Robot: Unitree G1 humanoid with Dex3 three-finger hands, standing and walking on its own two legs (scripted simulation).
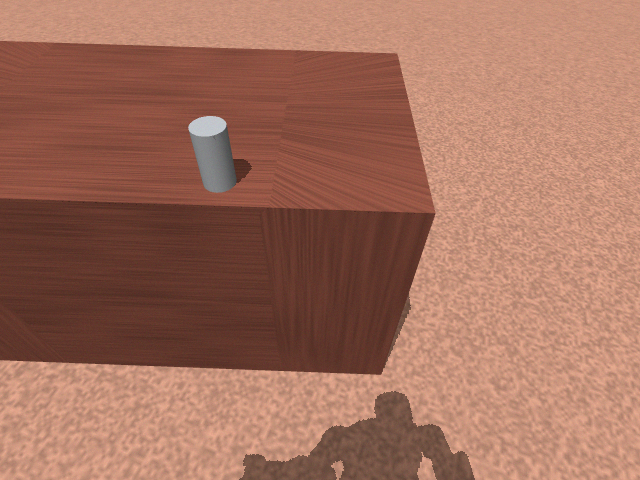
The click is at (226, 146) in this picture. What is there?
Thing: squat round
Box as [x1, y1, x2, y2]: [188, 116, 236, 192]
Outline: 200,117 192,121 189,124 188,128 203,185 206,189 210,191 220,192 227,190 235,184 236,179 225,121 215,116
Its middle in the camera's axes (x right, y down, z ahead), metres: -0.20 -0.16 +0.73
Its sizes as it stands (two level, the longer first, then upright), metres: 0.066 0.066 0.127
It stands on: a support 0.75 m high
